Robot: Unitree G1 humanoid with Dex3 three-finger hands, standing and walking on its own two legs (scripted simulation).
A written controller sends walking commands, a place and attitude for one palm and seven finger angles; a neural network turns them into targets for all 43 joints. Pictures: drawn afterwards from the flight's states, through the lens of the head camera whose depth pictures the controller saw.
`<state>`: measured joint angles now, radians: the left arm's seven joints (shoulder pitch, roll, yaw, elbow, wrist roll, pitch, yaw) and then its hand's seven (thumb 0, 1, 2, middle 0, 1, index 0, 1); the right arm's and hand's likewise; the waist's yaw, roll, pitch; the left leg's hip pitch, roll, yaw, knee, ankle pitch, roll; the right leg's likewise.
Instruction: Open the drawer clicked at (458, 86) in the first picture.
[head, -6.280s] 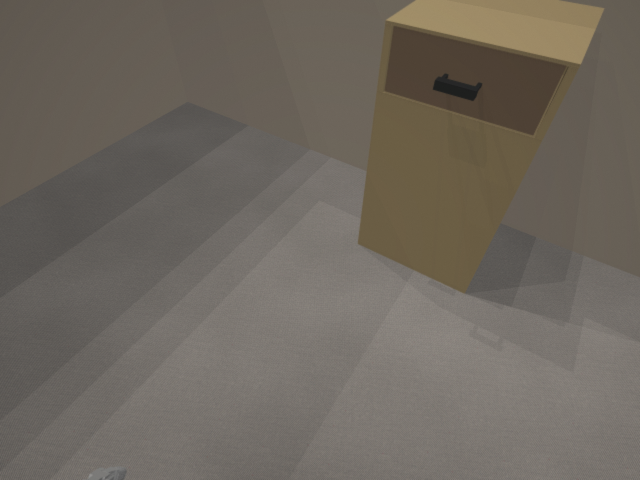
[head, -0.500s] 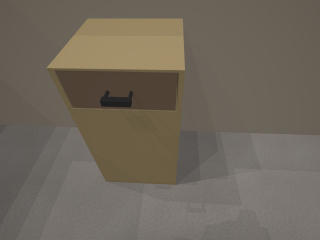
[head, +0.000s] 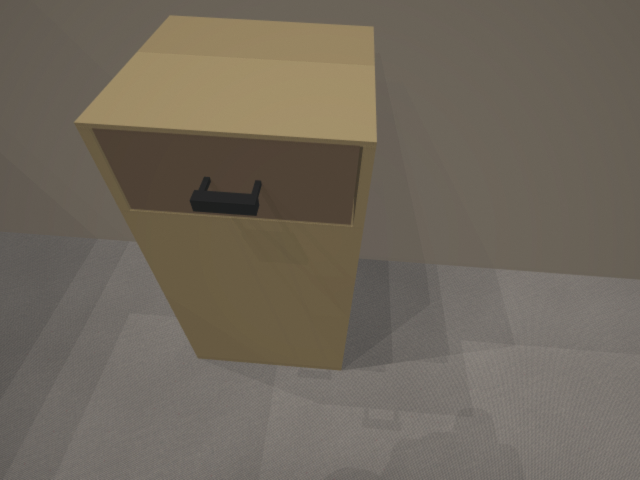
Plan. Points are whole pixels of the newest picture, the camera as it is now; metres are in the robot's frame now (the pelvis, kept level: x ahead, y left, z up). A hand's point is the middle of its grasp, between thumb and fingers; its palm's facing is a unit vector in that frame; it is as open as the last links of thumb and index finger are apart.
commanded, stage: come to a stop and stand still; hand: left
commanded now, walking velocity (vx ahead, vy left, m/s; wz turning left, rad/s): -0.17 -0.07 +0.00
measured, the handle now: (228, 193) +0.53 +0.20 +0.03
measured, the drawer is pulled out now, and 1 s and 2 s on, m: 0.00 0.00 0.00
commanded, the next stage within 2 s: look again from close up in 1.20 s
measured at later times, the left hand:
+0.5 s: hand out of the picture +0.03 +0.16 -0.16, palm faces +0.04 -0.97 -0.24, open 7.3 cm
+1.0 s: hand out of the picture -0.09 +0.13 -0.16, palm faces +0.07 -0.99 -0.13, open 7.3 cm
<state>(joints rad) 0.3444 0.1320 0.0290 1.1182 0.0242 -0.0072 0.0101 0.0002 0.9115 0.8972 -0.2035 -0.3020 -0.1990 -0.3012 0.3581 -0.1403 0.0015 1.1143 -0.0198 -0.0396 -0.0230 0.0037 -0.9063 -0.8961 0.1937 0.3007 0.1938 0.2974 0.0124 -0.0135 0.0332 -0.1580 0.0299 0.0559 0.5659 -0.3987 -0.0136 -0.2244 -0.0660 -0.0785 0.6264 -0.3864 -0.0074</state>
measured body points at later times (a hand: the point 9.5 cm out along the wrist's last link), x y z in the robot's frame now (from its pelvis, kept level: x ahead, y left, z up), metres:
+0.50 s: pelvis -0.02 -0.02 +0.01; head -0.01 -0.03 +0.46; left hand +0.03 +0.21 -0.14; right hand -0.01 -0.25 -0.16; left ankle -0.06 +0.12 -0.73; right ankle -0.04 -0.12 -0.73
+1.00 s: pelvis -0.05 -0.02 +0.01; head -0.04 -0.01 +0.46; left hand -0.10 +0.18 -0.15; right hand -0.10 -0.22 -0.15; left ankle -0.06 +0.12 -0.73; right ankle -0.04 -0.12 -0.73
